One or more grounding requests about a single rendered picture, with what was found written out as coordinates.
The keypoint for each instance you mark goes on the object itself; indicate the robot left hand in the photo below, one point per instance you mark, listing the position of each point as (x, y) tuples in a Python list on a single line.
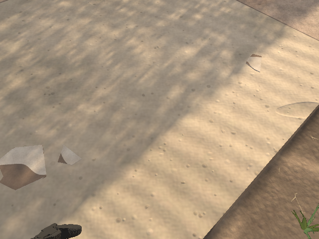
[(55, 231)]

